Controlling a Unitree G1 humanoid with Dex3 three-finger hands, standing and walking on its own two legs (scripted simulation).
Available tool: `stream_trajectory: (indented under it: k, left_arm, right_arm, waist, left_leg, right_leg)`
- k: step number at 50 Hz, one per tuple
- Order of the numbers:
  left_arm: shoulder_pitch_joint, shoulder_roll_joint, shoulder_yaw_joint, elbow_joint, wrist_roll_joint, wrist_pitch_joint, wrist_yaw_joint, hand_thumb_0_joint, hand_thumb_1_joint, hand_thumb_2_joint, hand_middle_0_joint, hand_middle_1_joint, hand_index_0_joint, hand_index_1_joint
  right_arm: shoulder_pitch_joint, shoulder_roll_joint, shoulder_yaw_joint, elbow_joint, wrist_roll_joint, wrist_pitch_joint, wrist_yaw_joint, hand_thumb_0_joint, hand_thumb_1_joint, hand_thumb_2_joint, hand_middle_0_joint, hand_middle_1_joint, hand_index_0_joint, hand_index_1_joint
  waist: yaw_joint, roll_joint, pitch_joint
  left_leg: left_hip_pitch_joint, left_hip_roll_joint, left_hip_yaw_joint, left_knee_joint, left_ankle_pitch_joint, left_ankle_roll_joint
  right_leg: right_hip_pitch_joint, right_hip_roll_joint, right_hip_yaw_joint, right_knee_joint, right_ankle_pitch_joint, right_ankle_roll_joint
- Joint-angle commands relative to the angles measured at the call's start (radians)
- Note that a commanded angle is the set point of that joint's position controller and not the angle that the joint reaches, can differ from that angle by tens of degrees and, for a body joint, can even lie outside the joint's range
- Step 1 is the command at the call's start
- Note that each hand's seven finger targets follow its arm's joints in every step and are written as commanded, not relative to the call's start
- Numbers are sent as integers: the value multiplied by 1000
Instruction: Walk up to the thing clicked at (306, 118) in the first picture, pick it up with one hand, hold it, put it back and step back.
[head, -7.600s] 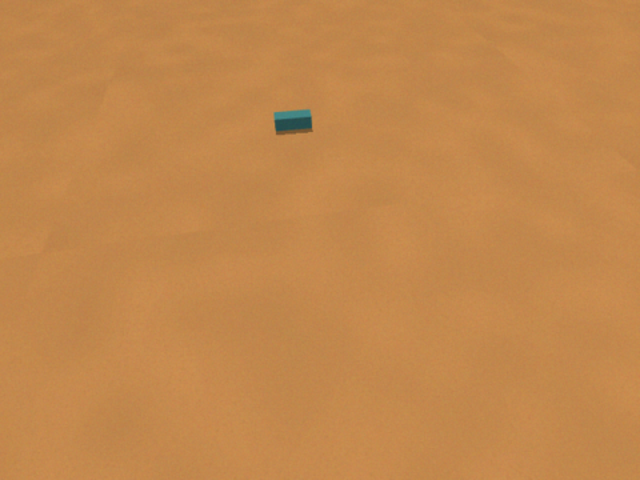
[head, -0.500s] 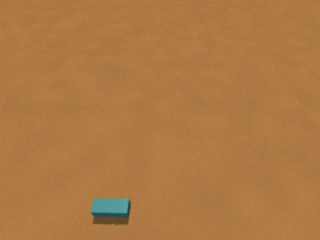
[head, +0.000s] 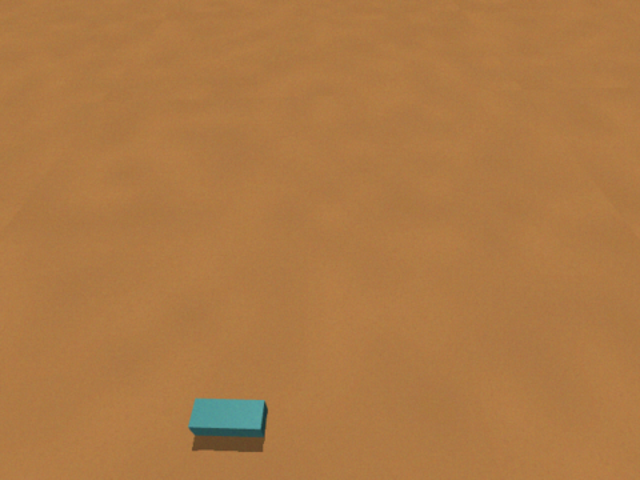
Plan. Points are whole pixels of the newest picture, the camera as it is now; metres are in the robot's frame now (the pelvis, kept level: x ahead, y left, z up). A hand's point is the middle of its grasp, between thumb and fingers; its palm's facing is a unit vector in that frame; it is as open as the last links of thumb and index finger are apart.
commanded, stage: walk up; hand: left
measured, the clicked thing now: (229, 417) +0.46 +0.32 -0.75
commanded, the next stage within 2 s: stand in 0.18 s
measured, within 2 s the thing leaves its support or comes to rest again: neither
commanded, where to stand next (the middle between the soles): +0.03 +0.01 m, yaw -1 degrees
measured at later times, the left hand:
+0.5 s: hand out of the picture +0.08 +0.24 -0.16, palm faces -0.03 -0.94 -0.34, open 7.4 cm
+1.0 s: hand out of the picture +0.06 +0.25 -0.16, palm faces -0.03 -0.94 -0.34, open 7.4 cm
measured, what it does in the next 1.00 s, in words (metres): stands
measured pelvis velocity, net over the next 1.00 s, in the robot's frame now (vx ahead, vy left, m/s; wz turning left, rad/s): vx -0.01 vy -0.01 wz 0.00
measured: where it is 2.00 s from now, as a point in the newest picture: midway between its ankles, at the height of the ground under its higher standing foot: outside the picture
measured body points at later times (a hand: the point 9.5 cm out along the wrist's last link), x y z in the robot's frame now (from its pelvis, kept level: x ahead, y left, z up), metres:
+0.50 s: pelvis +0.00 -0.01 +0.00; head +0.00 +0.00 +0.45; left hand +0.08 +0.29 -0.13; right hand +0.08 -0.31 -0.13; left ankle +0.01 +0.11 -0.75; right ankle -0.03 -0.14 -0.75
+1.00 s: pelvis -0.01 -0.01 +0.00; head +0.00 -0.01 +0.45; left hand +0.06 +0.29 -0.13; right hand +0.06 -0.31 -0.13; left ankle +0.01 +0.11 -0.75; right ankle -0.03 -0.14 -0.75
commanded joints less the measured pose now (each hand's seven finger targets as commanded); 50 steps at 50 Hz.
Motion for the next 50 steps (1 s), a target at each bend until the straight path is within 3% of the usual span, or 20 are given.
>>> stream_trajectory:
  k: [1, 8, 9, 11, 17, 28, 40, 50]
  left_arm:
    - [-51, 219, 37, -60, -6, -23, 15, 0, 900, 900, -200, -300, -200, -300]
    - [-61, 220, 40, -70, -3, -22, 16, 0, 900, 900, -200, -300, -200, -300]
    - [-59, 216, 39, -71, -4, -17, 17, 0, 900, 900, -200, -300, -200, -300]
    - [-44, 208, 37, -68, -8, -15, 17, 0, 900, 900, -200, -300, -200, -300]
    - [-44, 211, 41, -77, -4, -13, 14, 0, 900, 900, -200, -300, -200, -300]
    - [-46, 212, 39, -76, -5, -10, 9, 0, 900, 900, -200, -300, -200, -300]
    - [-31, 216, 40, -81, -2, -11, 7, 0, 900, 900, -200, -300, -200, -300]
    - [-10, 217, 39, -85, -2, -11, 8, 0, 900, 900, -200, -300, -200, -300]
  right_arm:
    - [-58, -213, -36, -59, 4, -18, -13, 0, -900, -900, 200, 300, 200, 300]
    - [-54, -213, -35, -65, 3, -15, -12, 0, -900, -900, 200, 300, 200, 300]
    - [-75, -210, -29, -76, 3, -19, -17, 0, -900, -900, 200, 300, 200, 300]
    - [-73, -218, -31, -76, 6, -24, -18, 0, -900, -900, 200, 300, 200, 300]
    - [-69, -218, -28, -77, 6, -25, -20, 0, -900, -900, 200, 300, 200, 300]
    - [-64, -218, -24, -75, 4, -22, -19, 0, -900, -900, 200, 300, 200, 300]
    - [-38, -215, -22, -73, 1, -21, -16, 0, -900, -900, 200, 300, 200, 300]
    - [-32, -220, -21, -76, 1, -25, -18, 0, -900, -900, 200, 300, 200, 300]
  waist:
    - [0, -23, -86]
    - [-3, -12, -74]
    - [0, -33, -62]
    - [1, -17, -80]
    - [-1, -1, -102]
    - [-4, -14, -61]
    - [-9, -19, -46]
    - [-3, -12, -66]
  left_leg:
    - [44, 121, -95, -38, 185, 20]
    - [28, 117, -95, -46, 162, 16]
    - [30, 141, -110, -44, 246, 12]
    - [57, 143, -112, -39, 289, 9]
    - [62, 143, -99, -38, 257, 9]
    - [31, 138, -106, -65, 121, 8]
    - [13, 131, -112, -71, 56, 8]
    - [35, 140, -113, -55, 132, 9]
  right_leg:
    - [-16, -89, 73, -44, 159, -37]
    - [1, -91, 76, -52, 155, -39]
    - [-12, -100, 80, -46, 192, -40]
    - [-9, -98, 76, -48, 199, -36]
    - [13, -103, 82, -61, 203, -40]
    - [-16, -100, 94, -84, 94, -43]
    - [-38, -97, 94, -92, 51, -44]
    - [-23, -101, 95, -75, 99, -46]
